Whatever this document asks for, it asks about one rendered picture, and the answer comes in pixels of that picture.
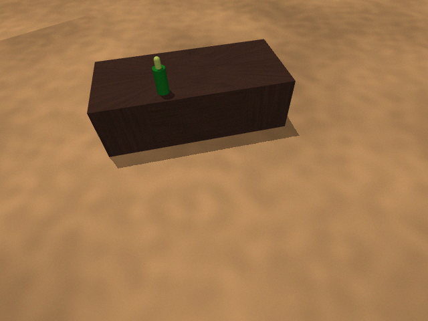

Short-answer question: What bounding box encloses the bottle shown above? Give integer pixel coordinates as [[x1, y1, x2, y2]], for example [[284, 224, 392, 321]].
[[152, 56, 170, 96]]

